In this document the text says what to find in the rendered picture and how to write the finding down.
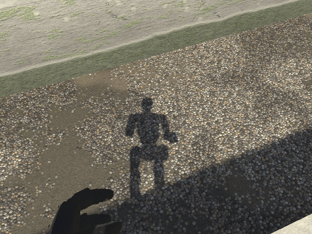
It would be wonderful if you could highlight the left robot hand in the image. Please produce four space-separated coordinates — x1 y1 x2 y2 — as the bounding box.
48 187 122 234

